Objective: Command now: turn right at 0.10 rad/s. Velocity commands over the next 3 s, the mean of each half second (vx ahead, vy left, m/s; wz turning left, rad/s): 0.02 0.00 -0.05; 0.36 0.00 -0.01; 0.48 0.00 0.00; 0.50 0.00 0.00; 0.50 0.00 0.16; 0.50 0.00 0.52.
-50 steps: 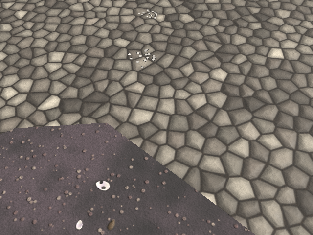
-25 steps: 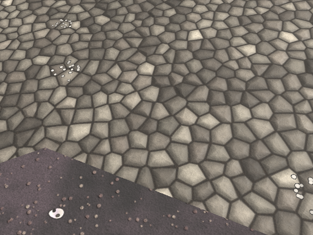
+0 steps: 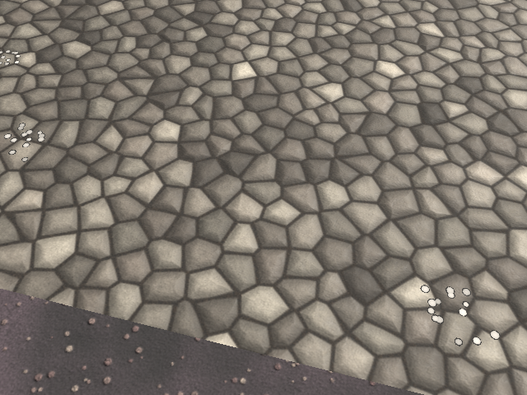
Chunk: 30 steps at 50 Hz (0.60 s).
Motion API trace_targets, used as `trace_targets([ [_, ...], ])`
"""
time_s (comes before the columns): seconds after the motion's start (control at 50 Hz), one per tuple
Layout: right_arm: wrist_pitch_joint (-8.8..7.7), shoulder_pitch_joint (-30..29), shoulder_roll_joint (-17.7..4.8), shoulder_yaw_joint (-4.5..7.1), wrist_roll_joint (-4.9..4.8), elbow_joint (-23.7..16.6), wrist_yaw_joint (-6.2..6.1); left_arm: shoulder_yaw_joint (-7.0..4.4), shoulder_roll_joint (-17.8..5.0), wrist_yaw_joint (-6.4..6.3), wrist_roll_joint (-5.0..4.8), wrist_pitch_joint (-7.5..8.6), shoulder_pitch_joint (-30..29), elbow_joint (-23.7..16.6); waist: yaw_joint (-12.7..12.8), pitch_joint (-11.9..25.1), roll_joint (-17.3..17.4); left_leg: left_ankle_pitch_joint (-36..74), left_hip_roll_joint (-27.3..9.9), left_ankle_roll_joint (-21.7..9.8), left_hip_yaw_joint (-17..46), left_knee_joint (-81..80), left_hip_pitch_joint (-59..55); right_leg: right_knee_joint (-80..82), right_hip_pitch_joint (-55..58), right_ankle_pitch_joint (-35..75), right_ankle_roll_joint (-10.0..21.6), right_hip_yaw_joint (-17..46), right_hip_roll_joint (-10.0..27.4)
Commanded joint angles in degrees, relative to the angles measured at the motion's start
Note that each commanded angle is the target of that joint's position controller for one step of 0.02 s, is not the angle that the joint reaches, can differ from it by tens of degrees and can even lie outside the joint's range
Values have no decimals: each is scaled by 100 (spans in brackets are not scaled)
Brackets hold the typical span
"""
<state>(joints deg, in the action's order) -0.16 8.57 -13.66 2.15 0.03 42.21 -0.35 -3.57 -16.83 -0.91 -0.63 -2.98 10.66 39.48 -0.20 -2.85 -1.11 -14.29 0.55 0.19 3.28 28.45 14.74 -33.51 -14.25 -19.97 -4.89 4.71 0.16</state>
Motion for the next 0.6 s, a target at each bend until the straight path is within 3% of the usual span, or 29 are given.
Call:
trace_targets([
  [0.02,-131,123,-849,153,-17,-232,23,-118,-584,-23,98,102,127,-324,30,773,805,1793,-927,-633,897,-498,-190,1419,1119,1663,295,50,131],
  [0.04,-221,226,-774,110,121,-245,75,-178,-945,-73,147,96,170,-383,-144,913,93,1234,-624,-323,532,-205,113,1008,1456,2808,528,491,652],
  [0.06,-255,290,-581,71,126,-194,80,-156,-808,-24,173,105,57,-250,-280,920,-672,332,-262,-33,90,-326,-256,885,790,1869,823,495,636],
  [0.08,-243,-18,-754,82,153,-163,68,-88,-496,36,168,142,-91,-334,-76,653,-455,331,-221,142,37,-232,-362,990,480,1222,857,481,494],
  [0.1,-227,-133,-815,111,119,-150,56,-52,-406,42,199,172,-44,-300,-7,518,-264,392,-212,132,26,-164,-309,1055,337,966,778,434,424],
  [0.14,-164,-111,-748,100,71,-113,6,-56,-490,32,175,255,29,-244,-11,276,-253,697,-229,86,57,-111,-260,1018,179,1093,667,382,340],
  [0.4,-85,120,-770,130,21,507,-115,40,-300,-11,131,371,276,-46,-21,272,32,1002,-269,217,106,-115,-461,926,183,1449,676,285,229],
  [0.44,-64,212,-706,116,3,643,-131,12,-365,-29,105,342,437,58,15,330,-149,-93,-13,203,-186,122,-323,1123,227,78,803,354,196],
  [0.46,-81,156,-696,119,-30,644,-131,-44,-530,-41,71,315,523,72,98,159,-380,-790,159,173,-407,473,57,1359,194,-1079,997,663,340],
  [0.48,-136,12,-667,112,-59,567,-120,-78,-659,-49,53,306,660,93,185,-83,-683,-1124,196,137,-534,870,563,1735,173,-2089,1255,1256,718],
  [0.52,-323,-300,-670,111,-152,382,-67,-114,-800,-70,1,372,840,145,274,-627,-985,-1257,-27,-87,-372,1416,1178,2281,-34,-2705,1714,2327,1416],
  [0.56,-495,-161,-655,116,-212,407,39,-102,-736,-77,-28,456,705,142,117,-671,-1020,-1457,-234,-364,-256,1201,1253,2218,142,-2090,1753,2284,1541],
  [0.6,-603,662,-661,156,-209,813,134,-76,-662,-52,-96,440,237,20,-347,-325,-745,-405,-52,-513,-490,-44,-407,1807,-453,-1278,1395,1423,1052],
])
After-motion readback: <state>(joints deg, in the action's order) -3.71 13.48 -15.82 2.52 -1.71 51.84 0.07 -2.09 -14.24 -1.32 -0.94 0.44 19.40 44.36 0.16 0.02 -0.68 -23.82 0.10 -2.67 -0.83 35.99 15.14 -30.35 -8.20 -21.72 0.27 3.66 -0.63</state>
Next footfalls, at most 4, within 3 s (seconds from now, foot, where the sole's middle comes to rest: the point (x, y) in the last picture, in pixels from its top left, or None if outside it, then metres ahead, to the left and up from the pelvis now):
0.02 right None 0.02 -0.14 -0.77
1.10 right None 0.43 -0.12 -0.77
1.62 left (222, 300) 0.72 0.12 -0.77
2.18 right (299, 211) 1.03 -0.10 -0.77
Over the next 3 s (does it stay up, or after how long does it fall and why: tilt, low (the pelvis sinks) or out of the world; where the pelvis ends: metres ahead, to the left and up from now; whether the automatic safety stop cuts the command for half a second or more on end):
stays up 1.30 0.10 0.01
